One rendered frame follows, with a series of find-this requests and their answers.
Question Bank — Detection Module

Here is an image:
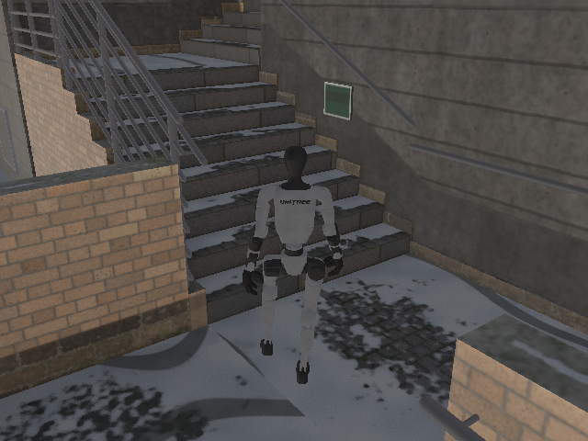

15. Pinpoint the left robot upper arm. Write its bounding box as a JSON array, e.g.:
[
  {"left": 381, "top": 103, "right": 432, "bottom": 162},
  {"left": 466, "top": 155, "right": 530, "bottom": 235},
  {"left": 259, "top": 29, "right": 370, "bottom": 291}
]
[{"left": 254, "top": 185, "right": 277, "bottom": 238}]

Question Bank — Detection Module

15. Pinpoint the right robot hand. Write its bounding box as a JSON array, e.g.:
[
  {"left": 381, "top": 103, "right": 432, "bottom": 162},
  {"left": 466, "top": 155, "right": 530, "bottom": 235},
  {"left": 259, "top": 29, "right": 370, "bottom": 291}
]
[{"left": 323, "top": 256, "right": 343, "bottom": 277}]

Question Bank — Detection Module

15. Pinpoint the robot right forearm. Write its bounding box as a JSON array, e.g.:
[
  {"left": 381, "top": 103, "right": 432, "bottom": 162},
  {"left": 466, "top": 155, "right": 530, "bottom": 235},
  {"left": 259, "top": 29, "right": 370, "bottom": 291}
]
[{"left": 326, "top": 223, "right": 343, "bottom": 259}]

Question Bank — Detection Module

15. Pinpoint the robot left forearm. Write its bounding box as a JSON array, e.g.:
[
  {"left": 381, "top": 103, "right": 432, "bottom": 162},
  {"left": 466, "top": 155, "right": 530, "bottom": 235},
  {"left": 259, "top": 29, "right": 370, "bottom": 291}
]
[{"left": 244, "top": 225, "right": 263, "bottom": 272}]

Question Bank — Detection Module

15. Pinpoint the left robot hand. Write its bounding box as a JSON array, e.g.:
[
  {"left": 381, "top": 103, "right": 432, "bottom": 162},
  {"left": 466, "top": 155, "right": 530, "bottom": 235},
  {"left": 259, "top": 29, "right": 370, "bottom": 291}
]
[{"left": 243, "top": 270, "right": 264, "bottom": 295}]

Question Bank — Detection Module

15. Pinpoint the robot torso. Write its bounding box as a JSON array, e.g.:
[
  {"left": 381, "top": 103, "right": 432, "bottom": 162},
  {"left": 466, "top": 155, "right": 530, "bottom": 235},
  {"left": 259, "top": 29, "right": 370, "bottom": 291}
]
[{"left": 273, "top": 181, "right": 316, "bottom": 276}]

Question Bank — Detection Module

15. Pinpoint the humanoid robot head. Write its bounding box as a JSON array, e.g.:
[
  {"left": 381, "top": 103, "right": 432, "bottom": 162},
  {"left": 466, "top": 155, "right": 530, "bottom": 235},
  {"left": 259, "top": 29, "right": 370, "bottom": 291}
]
[{"left": 279, "top": 146, "right": 311, "bottom": 190}]

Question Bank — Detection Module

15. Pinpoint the right robot upper arm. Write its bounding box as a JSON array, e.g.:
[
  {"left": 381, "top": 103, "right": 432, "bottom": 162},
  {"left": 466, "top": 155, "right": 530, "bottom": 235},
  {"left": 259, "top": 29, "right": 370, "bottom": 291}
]
[{"left": 314, "top": 186, "right": 336, "bottom": 236}]

